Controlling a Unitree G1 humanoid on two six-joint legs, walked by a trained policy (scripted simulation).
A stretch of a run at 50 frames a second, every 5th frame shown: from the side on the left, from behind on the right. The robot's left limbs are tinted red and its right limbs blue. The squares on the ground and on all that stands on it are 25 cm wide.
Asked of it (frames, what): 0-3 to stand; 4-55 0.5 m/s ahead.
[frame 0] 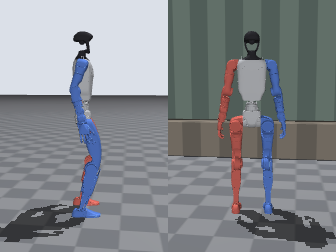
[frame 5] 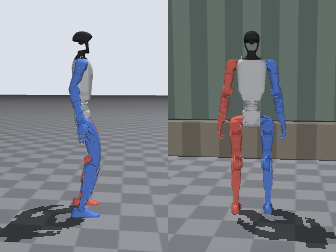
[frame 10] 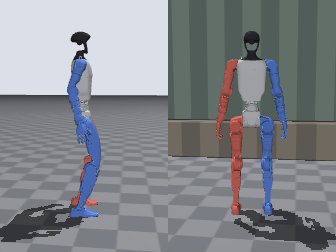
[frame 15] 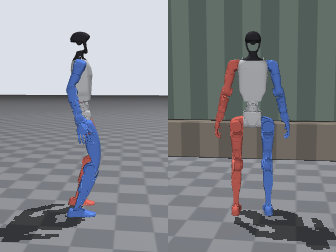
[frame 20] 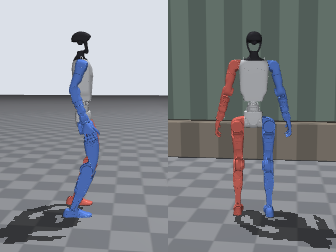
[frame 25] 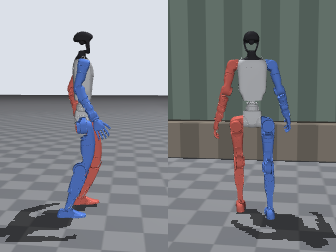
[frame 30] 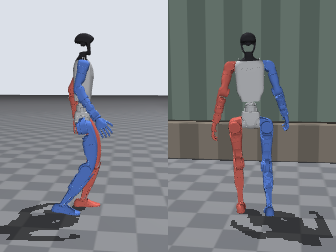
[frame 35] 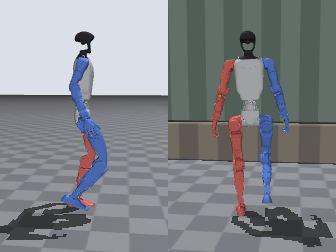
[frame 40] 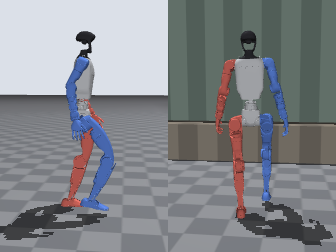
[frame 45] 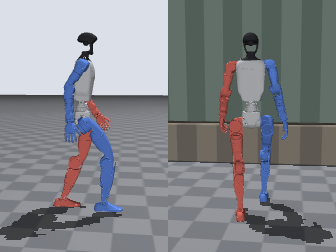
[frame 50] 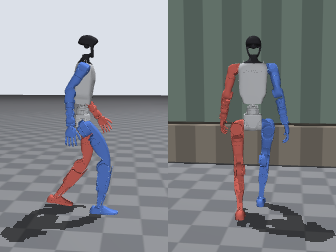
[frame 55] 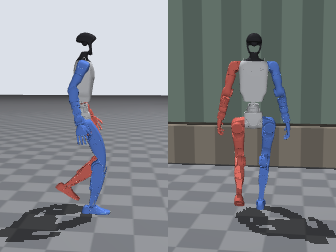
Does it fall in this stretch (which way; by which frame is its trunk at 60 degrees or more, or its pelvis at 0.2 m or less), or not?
no
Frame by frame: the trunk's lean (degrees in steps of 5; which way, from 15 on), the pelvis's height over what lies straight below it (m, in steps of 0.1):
0: 0, 0.8
5: 0, 0.8
10: 0, 0.8
15: 5, 0.8
20: 0, 0.8
25: 0, 0.8
30: 5, 0.8
35: 5, 0.8
40: 5, 0.8
45: 5, 0.8
50: 5, 0.7
55: 5, 0.8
